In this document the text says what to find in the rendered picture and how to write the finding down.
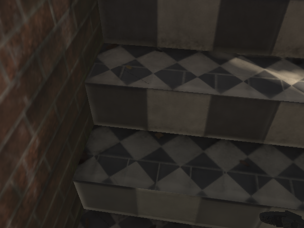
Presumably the robot right hand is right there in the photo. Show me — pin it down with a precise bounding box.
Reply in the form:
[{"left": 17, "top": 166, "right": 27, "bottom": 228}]
[{"left": 259, "top": 210, "right": 304, "bottom": 228}]

